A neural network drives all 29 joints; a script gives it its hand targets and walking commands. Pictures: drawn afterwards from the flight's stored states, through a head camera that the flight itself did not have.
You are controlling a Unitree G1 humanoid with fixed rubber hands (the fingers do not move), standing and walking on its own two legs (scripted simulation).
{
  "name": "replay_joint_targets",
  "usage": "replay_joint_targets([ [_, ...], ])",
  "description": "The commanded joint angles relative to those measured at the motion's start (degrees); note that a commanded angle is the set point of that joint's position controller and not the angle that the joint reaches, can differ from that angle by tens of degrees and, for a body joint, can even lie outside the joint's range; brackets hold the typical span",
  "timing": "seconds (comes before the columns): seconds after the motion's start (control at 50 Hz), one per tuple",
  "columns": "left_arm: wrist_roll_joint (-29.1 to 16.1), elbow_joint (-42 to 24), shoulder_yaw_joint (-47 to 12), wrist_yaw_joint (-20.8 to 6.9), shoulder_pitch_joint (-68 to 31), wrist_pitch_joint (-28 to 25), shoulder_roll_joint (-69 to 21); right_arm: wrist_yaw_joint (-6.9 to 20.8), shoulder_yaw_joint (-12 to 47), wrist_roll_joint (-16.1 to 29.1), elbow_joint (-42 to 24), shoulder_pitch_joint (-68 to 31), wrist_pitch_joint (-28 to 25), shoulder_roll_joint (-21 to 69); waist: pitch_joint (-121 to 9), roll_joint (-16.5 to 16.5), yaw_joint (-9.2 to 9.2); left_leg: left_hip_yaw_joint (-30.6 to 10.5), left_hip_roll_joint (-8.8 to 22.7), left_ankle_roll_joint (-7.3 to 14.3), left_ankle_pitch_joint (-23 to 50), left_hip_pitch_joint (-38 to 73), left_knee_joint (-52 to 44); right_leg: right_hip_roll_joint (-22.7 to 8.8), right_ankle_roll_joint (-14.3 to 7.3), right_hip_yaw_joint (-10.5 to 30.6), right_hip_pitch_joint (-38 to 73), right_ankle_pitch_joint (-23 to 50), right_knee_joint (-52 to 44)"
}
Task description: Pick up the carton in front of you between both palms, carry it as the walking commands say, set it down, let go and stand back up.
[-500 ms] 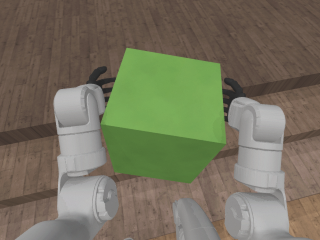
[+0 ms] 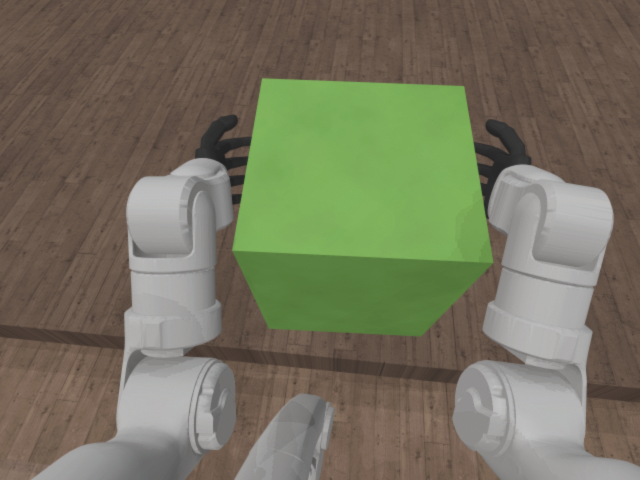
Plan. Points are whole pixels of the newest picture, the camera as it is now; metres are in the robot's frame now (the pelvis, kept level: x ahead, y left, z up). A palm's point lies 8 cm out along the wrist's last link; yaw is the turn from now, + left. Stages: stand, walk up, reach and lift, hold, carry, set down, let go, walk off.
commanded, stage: carry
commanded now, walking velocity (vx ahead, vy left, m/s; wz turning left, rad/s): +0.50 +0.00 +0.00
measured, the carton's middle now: (352, 225) +0.39 +0.07 +0.08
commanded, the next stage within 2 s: none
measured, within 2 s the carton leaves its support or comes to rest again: neither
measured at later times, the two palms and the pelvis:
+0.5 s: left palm out of the picture +0.78 +0.17 +0.32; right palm out of the picture +0.74 -0.13 +0.32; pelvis +0.37 +0.06 +0.12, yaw +0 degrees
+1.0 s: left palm out of the picture +1.12 +0.24 +0.45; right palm out of the picture +1.12 -0.06 +0.43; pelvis +0.74 +0.08 +0.23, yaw +1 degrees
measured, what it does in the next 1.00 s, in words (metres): climbs: left foot 0.12 m higher, then right foot 0.12 m higher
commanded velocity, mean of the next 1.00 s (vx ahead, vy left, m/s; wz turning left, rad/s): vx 0.50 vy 0.00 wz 0.00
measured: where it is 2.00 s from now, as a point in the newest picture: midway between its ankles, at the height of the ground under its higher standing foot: (395, 122)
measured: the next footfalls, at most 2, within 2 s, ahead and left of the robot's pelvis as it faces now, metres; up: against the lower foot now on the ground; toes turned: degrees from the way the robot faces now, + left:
left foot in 0.12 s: +0.25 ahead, +0.11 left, +0.12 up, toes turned +3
right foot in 0.54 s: +0.64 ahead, -0.01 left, +0.24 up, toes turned -3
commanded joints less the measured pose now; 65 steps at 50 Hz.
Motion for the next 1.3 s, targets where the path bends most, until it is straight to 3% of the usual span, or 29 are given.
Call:
replay_joint_targets([
  [0.0, -29.94, 2.65, -34.97, -19.57, -50.01, 1.28, -62.63, 5.78, 31.8, 11.44, 9.56, -32.95, -0.64, 43.23, -24.3, -4.81, -3.78, 2.27, 4.85, 3.14, -4.94, -12.16, -11.83, -11.59, -8.35, 11.62, 33.22, 54.37, -6.29],
  [0.02, -30.45, 5.15, -33.68, -19.55, -46.67, 2.07, -60.76, 5.9, 32.46, 15.01, 9.54, -34.47, 0.18, 46.36, -23.59, -3.94, -6.27, 4.52, 0.6, 4.6, -7.1, -1.15, -25.91, -8.72, -6.22, 7.65, 28.83, 74.43, -5.64],
  [0.04, -28.88, 3.53, -31.96, -19.4, -48.56, 1.85, -60.38, 6.18, 31.84, 15.81, 13.22, -34.25, 0.77, 47.44, -29.9, -12.27, -10.14, 11.16, -5.22, 3.07, -3.43, 15.64, -34.12, -6.55, -6.56, 3.03, 21.73, 88.7, -3.27],
  [0.06, -27.91, 3.24, -31.2, -19.3, -49.76, 2.17, -59.99, 6.66, 32.52, 17.11, 10.94, -37.62, 0.36, 49.78, -34.2, -18.29, -17.4, 6.75, -3.9, 4.86, 7.79, 31.53, -42.1, -7.59, -4.17, 1.0, 15.85, 90.15, 6.35],
  [0.08, -27.0, 2.2, -30.3, -19.0, -50.25, 2.18, -60.69, 7.11, 34.5, 19.71, 5.87, -42.4, 0.02, 50.99, -39.37, -7.27, -23.31, -9.99, 2.5, 9.98, 13.58, 50.33, -46.52, -5.71, 0.52, -0.42, -1.21, 74.32, 29.35],
  [0.1, -25.45, 1.02, -27.68, -18.98, -49.08, 2.44, -61.8, 7.66, 37.16, 21.96, 5.9, -41.16, 0.02, 51.89, -43.23, 18.23, -20.37, -45.68, 19.83, 21.17, 31.08, 62.97, -59.57, 7.66, 5.12, 0.01, -20.32, 7.88, 57.66],
  [0.12, -22.68, 3.23, -28.2, -18.64, -45.71, 3.13, -59.93, 7.97, 38.71, 25.04, 1.98, -42.11, -0.24, 54.96, -45.08, 17.0, -21.18, -52.73, 17.46, 24.04, 41.1, 65.13, -61.98, 8.53, 1.94, 9.12, -26.22, 1.11, 71.11],
  [0.16, -19.91, 3.92, -25.85, -17.48, -44.62, 2.82, -58.57, 9.0, 42.15, 29.64, -1.22, -46.01, -0.15, 59.33, -32.46, 1.74, -20.31, -40.58, 14.61, 17.2, 40.56, 60.58, -57.7, 5.08, -1.64, 10.28, -41.07, -4.18, 76.27],
  [0.22, -12.7, -3.66, -25.42, -14.07, -44.28, 1.52, -53.13, 12.19, 46.14, 39.16, -7.28, -54.33, -0.96, 67.37, -35.1, 4.34, -14.48, -29.08, 13.46, 6.27, 30.2, 61.88, -59.02, 1.15, -2.33, 8.33, -40.16, 0.82, 68.15],
  [0.24, -11.57, -2.39, -24.72, -13.1, -43.32, 1.36, -53.31, 12.35, 47.03, 41.25, -9.67, -58.28, -1.62, 68.33, -32.02, 4.0, -18.42, -26.95, 13.23, 7.05, 38.43, 66.13, -59.08, 1.3, -2.0, 5.91, -46.6, -2.92, 66.22],
  [0.3, -8.01, 3.23, -22.19, -11.45, -35.44, 0.76, -49.39, 12.82, 43.27, 39.87, -5.33, -50.39, -0.91, 62.52, -29.21, -0.14, -19.09, -22.56, 14.59, 7.57, 49.12, 68.23, -62.71, 0.91, -2.57, 0.35, -47.07, -5.31, 54.54],
  [0.38, -5.1, 12.75, -21.84, -11.27, -33.94, 1.87, -47.35, 14.01, 40.44, 37.88, 3.26, -48.7, -0.14, 60.67, -24.35, 8.73, -20.45, -12.43, 11.27, 8.14, 60.47, 67.96, -67.22, 2.91, -4.3, -7.9, -51.79, -5.41, 53.55],
  [0.48, -10.12, 10.97, -26.03, -11.77, -42.0, 2.83, -52.29, 14.29, 36.36, 34.28, 6.88, -51.8, 1.04, 56.23, -31.91, 13.85, -7.85, 1.54, 12.28, 3.37, 104.05, 46.73, -55.0, 10.08, -6.46, -14.21, -2.47, 7.75, 26.32],
  [0.5, -13.02, 8.82, -27.89, -12.18, -44.99, 2.78, -55.51, 14.16, 35.75, 32.02, 4.82, -50.57, 0.6, 57.42, -37.63, 14.27, -3.04, 0.56, 8.45, 0.89, 89.08, 38.61, -39.96, 5.14, -9.81, -0.6, 12.38, 9.38, 15.5],
  [0.52, -15.51, 7.62, -28.29, -13.78, -43.97, 2.87, -56.6, 13.49, 36.05, 29.82, 1.89, -50.63, 1.32, 56.39, -44.47, -3.98, -2.35, -0.8, -0.98, -4.72, 45.32, 26.99, -6.7, -12.85, -19.67, 36.39, 22.95, 6.31, 4.15],
  [0.54, -19.24, 7.46, -30.69, -14.48, -46.03, 3.08, -58.76, 12.58, 34.21, 28.86, 3.75, -49.13, 1.05, 55.04, -46.78, -12.7, -5.33, -8.56, -7.24, -3.29, 11.39, 20.08, 9.55, -16.91, -21.53, 50.47, 26.17, 15.81, -5.71],
  [0.6, -26.06, 4.28, -34.89, -16.19, -50.51, 3.09, -67.25, 10.17, 29.48, 23.24, 4.12, -45.55, 1.47, 52.93, -33.97, 2.66, -7.12, -12.16, -2.61, -0.63, 7.24, 9.2, 13.67, -12.02, -17.1, 38.95, 15.97, 23.77, 0.7],
  [0.66, -31.57, 6.42, -35.58, -18.57, -53.61, 2.52, -70.91, 7.33, 25.58, 16.47, 3.11, -43.71, 0.37, 46.03, -34.21, 3.69, -9.82, -10.03, 2.37, 0.7, 6.88, 8.06, 3.69, -10.52, -10.33, 26.37, 15.29, 21.58, -0.53],
  [0.74, -32.23, 3.15, -32.71, -18.95, -54.55, 0.22, -70.43, 7.95, 27.39, 17.44, 6.61, -39.28, -0.44, 50.04, -29.09, 3.95, -6.91, -3.32, 2.9, -1.07, 7.5, 4.25, -16.37, -12.02, -12.32, 21.64, 16.91, 30.59, -3.95],
  [0.88, -22.59, 12.64, -24.4, -17.16, -37.74, 3.58, -60.32, 7.46, 34.26, 22.94, 8.65, -39.32, 2.38, 53.0, -28.02, -13.01, -9.41, 4.2, 0.14, -0.85, 23.17, 21.01, -53.91, -7.07, -5.17, 3.14, 19.72, 57.49, -1.36],
  [0.92, -21.58, 14.49, -24.85, -17.33, -43.34, 4.3, -58.76, 8.45, 31.63, 22.07, 14.44, -40.38, 2.9, 52.32, -28.95, -5.77, -10.85, 8.03, -3.91, -0.7, 30.16, 32.16, -64.57, -4.4, -2.78, -0.18, 18.38, 57.75, 8.57],
  [0.94, -18.97, 17.84, -23.11, -17.29, -39.69, 4.28, -56.88, 8.78, 32.15, 23.26, 14.12, -42.28, 2.83, 53.6, -31.19, -4.78, -15.47, 4.63, -0.01, 0.26, 33.1, 44.09, -67.59, -4.66, -0.3, -1.67, 11.99, 48.46, 14.69],
  [0.96, -18.48, 14.3, -22.51, -16.82, -43.78, 3.95, -56.18, 9.24, 31.71, 23.46, 16.51, -40.68, 2.65, 54.03, -33.14, 3.37, -15.14, -7.25, 9.38, 3.99, 40.28, 59.5, -60.66, -2.56, 1.12, -0.77, -2.95, 31.58, 24.74],
  [0.98, -20.06, 14.47, -24.8, -17.06, -40.81, 3.7, -57.95, 9.98, 33.3, 27.16, 13.46, -43.8, 1.95, 56.04, -36.63, 17.86, -14.75, -28.39, 22.05, 10.67, 49.94, 68.66, -60.88, 5.35, 2.55, -0.88, -18.62, -3.34, 39.62],
  [1.0, -18.28, 17.32, -22.44, -16.58, -41.46, 3.78, -55.92, 10.39, 32.54, 27.36, 17.13, -44.57, 1.71, 56.18, -38.51, 17.04, -15.6, -37.11, 22.91, 14.26, 42.66, 74.19, -63.34, 6.95, 2.24, 3.21, -28.13, -10.36, 49.53],
  [1.04, -16.26, 15.43, -20.01, -16.33, -41.3, 3.38, -57.97, 11.28, 35.91, 32.23, 8.83, -49.69, 0.33, 61.01, -33.51, 6.88, -16.07, -32.33, 22.79, 13.63, 36.22, 68.8, -67.08, 2.46, 1.41, 5.27, -34.49, -6.78, 50.47],
  [1.06, -17.4, 7.41, -22.62, -15.89, -46.77, 2.26, -59.72, 11.78, 35.23, 33.78, 5.6, -51.12, 0.01, 64.15, -33.0, 2.55, -15.31, -27.74, 19.62, 9.02, 32.12, 65.02, -67.13, -1.04, 1.15, 8.1, -29.13, -1.37, 41.76],
  [1.1, -17.27, 5.9, -23.29, -15.76, -43.58, 1.55, -60.59, 11.89, 38.83, 35.44, 2.43, -50.16, -0.89, 67.17, -31.17, 1.19, -13.66, -22.92, 19.49, 7.54, 25.17, 55.73, -72.76, -2.2, 1.34, 5.38, -24.73, 0.55, 34.38],
  [1.28, -16.06, 8.58, -31.67, -17.53, -26.24, -2.77, -68.55, 12.41, 40.74, 29.25, 0.11, -34.26, -5.83, 67.82, -28.77, 9.92, -13.51, -3.24, 14.99, 1.75, 41.12, 57.05, -72.97, 0.11, 2.7, -4.54, -10.27, 17.67, -0.92],
])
